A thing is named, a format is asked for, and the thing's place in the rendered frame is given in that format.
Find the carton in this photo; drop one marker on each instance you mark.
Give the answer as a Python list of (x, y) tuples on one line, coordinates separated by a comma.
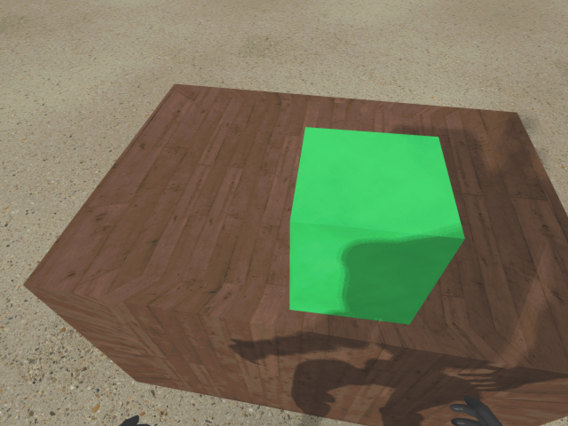
[(373, 225)]

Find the right robot hand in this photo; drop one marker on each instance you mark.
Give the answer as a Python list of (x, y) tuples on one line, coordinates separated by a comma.
[(476, 409)]

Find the pedestal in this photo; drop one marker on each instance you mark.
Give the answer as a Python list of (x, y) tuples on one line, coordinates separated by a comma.
[(177, 267)]

